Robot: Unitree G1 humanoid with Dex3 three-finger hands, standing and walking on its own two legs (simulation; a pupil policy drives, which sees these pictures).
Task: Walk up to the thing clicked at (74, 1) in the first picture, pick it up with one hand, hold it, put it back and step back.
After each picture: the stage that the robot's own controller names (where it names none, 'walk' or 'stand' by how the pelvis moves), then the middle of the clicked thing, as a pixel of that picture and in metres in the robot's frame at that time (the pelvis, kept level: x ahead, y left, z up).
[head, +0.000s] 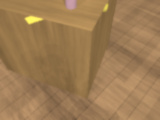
stand; out of the picture +0.90 +0.09 +0.05
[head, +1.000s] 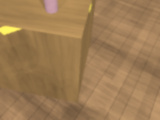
walk; out of the picture +0.78 +0.15 +0.06
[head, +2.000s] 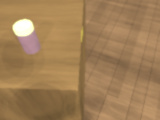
stand; (27, 37) +0.48 +0.23 +0.08
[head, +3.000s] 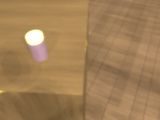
stand; (37, 46) +0.49 +0.21 +0.05
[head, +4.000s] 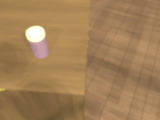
stand; (38, 43) +0.49 +0.20 +0.05
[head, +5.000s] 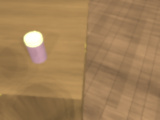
stand; (36, 48) +0.48 +0.21 +0.05
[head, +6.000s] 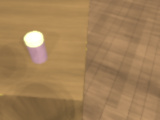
stand; (36, 48) +0.47 +0.20 +0.05
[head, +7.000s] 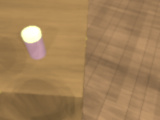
rise first; (34, 43) +0.47 +0.20 +0.05
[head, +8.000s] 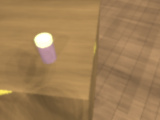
rise first; (46, 49) +0.48 +0.20 +0.06
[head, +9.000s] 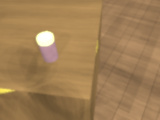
go down; (48, 47) +0.48 +0.20 +0.06
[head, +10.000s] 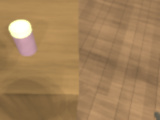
go down; (24, 39) +0.48 +0.19 +0.07
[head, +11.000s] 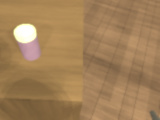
go down; (28, 43) +0.46 +0.19 +0.07
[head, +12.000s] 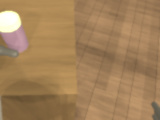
close in; (13, 33) +0.46 +0.20 +0.10
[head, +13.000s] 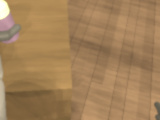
lift; (2, 22) +0.50 +0.22 +0.11
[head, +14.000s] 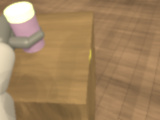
lift; (26, 28) +0.34 +0.16 +0.29
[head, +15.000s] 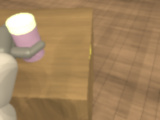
hold; (27, 38) +0.34 +0.17 +0.25
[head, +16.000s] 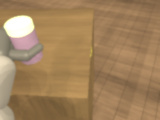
hold; (25, 41) +0.33 +0.17 +0.25
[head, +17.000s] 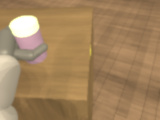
crouch; (30, 41) +0.34 +0.16 +0.24
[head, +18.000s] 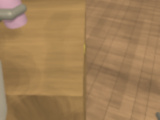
crouch; (9, 4) +0.45 +0.21 +0.28
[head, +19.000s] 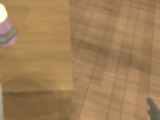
lower; (0, 26) +0.49 +0.22 +0.10
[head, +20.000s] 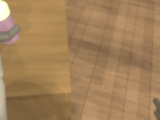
lower; (2, 23) +0.50 +0.21 +0.11
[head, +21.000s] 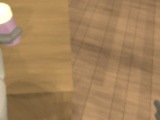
lower; (4, 26) +0.49 +0.21 +0.11
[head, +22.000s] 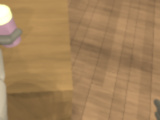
lower; (4, 27) +0.49 +0.21 +0.11
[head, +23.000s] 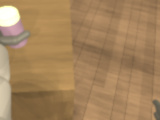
open; (12, 28) +0.49 +0.20 +0.11
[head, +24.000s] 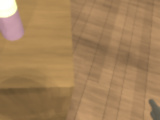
rise; (8, 19) +0.49 +0.20 +0.11
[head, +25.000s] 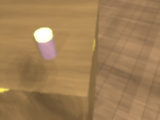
sink last; (46, 44) +0.49 +0.20 +0.08
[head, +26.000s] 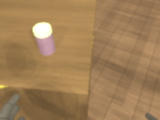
stand; (45, 39) +0.49 +0.19 +0.07
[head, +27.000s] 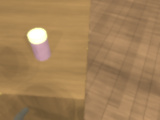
stand; (40, 45) +0.48 +0.19 +0.06
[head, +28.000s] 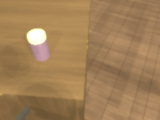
stand; (39, 45) +0.48 +0.20 +0.06
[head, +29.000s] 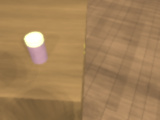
walk; (37, 48) +0.48 +0.20 +0.06
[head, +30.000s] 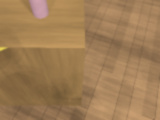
walk; (38, 1) +0.63 +0.21 +0.08
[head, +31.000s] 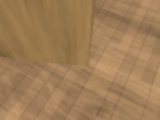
walk; out of the picture +1.00 +0.14 +0.09
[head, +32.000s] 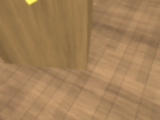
stand; out of the picture +1.16 +0.17 +0.07
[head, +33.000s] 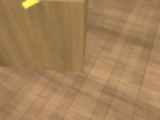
stand; out of the picture +1.15 +0.17 +0.05
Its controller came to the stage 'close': yes
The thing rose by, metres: 0.21
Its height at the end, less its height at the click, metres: +0.00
